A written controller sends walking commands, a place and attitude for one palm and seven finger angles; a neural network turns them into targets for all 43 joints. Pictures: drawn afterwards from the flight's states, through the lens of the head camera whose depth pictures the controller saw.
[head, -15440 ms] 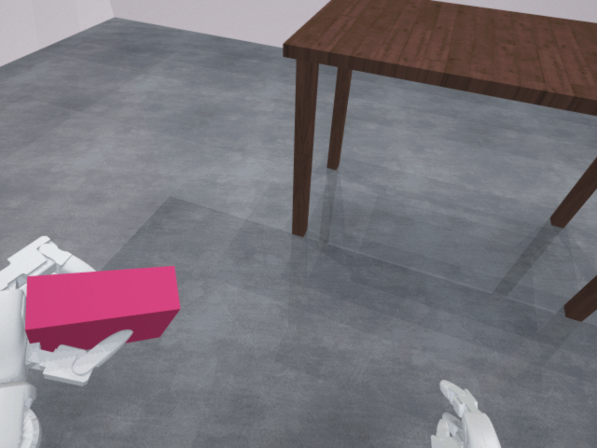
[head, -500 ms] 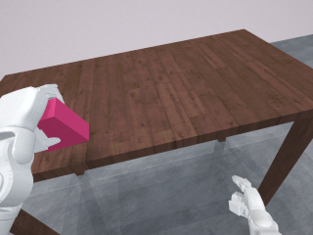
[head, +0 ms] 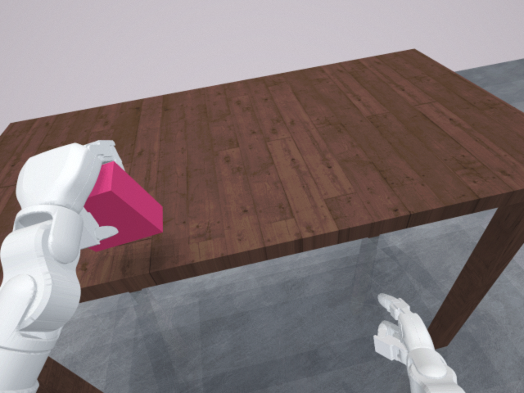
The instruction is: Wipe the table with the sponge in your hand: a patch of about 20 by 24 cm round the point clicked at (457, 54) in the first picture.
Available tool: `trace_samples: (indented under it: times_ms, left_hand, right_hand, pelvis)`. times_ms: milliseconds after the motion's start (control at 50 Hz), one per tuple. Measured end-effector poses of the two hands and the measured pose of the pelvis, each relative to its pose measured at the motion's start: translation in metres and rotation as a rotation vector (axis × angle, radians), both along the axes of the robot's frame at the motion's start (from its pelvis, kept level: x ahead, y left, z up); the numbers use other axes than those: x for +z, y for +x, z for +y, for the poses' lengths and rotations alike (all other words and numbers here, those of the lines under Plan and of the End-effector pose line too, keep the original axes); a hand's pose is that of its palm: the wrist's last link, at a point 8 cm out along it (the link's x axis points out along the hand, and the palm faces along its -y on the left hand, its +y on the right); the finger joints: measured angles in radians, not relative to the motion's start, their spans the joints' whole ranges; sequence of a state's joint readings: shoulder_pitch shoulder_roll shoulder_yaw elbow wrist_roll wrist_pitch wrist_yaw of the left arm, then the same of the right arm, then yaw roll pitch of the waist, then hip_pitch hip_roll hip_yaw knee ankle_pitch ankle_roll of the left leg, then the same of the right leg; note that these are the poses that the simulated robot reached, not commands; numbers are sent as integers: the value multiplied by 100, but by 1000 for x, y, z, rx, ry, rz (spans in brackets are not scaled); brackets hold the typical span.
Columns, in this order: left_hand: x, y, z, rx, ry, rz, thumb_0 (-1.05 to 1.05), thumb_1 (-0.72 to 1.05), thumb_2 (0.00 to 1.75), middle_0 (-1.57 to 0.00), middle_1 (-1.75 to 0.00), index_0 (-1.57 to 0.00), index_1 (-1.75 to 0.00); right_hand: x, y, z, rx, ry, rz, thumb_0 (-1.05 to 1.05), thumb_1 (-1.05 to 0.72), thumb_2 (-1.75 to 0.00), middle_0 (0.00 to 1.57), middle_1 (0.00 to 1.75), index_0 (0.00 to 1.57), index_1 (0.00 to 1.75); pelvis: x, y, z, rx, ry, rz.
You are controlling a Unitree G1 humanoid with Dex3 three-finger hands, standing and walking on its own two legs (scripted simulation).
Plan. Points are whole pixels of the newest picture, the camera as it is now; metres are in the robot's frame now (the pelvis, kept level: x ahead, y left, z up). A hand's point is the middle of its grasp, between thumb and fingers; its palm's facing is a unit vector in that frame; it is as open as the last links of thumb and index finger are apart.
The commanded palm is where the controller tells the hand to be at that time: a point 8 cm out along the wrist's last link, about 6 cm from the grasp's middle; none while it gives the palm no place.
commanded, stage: move the sponge above the wiping area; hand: left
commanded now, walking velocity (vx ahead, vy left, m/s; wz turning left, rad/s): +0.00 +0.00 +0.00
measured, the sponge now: (113, 217) +0.27 +0.27 +0.17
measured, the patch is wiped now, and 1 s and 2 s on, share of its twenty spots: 0.00 0.00 0.00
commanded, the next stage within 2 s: none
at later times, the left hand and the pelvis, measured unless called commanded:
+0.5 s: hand (100, 198) +0.28 +0.28 +0.20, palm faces +0.16 -0.05 -0.99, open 9.3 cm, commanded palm +0.23 +0.28 +0.28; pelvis +0.01 -0.01 +0.00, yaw +0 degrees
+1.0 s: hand (101, 200) +0.29 +0.30 +0.18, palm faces +0.08 -0.02 -1.00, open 9.3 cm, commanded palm +0.25 +0.29 +0.26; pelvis +0.00 -0.01 +0.00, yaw +1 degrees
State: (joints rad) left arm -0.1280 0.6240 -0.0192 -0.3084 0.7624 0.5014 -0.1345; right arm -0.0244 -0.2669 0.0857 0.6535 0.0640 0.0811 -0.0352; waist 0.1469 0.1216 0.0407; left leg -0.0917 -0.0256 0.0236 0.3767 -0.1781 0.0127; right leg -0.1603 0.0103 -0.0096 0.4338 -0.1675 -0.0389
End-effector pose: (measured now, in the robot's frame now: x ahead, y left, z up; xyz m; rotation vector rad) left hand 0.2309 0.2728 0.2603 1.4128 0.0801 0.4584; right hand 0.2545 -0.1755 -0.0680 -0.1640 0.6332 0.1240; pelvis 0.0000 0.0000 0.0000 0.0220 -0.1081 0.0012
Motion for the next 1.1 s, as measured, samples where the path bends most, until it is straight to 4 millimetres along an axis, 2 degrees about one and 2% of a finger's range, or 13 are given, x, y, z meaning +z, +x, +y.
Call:
trace_samples:
  times_ms: [180,380,560,860,1100]
  left_hand:
    - [-5,6,-3,4,-5,23,-1,-44,105,-83,-140,-82,-141]
    - [-11,19,6,60,12,77,-1,-44,105,-83,-140,-82,-141]
    - [-15,22,5,57,28,118,0,-44,105,-82,-140,-82,-141]
    - [-24,24,22,94,39,178,0,-44,105,-82,-140,-82,-141]
    - [-25,43,14,33,57,154,0,-44,105,-82,-140,-82,-141]
  right_hand:
    - [-3,1,-6,-7,-7,19,1,-90,-90,20,30,20,30]
    - [-7,1,-17,-23,-24,33,1,-90,-90,20,30,20,30]
    - [-9,1,-23,-31,-38,32,1,-90,-90,20,30,20,30]
    - [-10,-5,-23,-34,-59,30,1,-90,-90,20,30,20,30]
    - [-15,-17,-22,-46,-66,56,1,-90,-90,20,30,20,30]
  pelvis:
    - [0,4,0,-2,0,6]
    - [0,7,-5,-1,0,15]
    - [-1,9,-6,3,1,20]
    - [-2,5,-8,14,-1,18]
    - [-1,5,-4,10,-3,23]
